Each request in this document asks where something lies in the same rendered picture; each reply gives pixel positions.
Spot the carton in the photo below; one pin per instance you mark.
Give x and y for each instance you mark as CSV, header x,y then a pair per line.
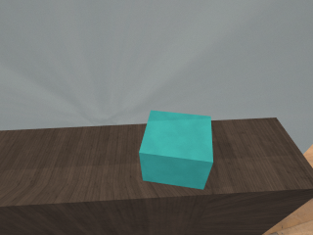
x,y
177,149

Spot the pedestal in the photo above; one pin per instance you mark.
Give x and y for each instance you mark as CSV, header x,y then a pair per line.
x,y
87,180

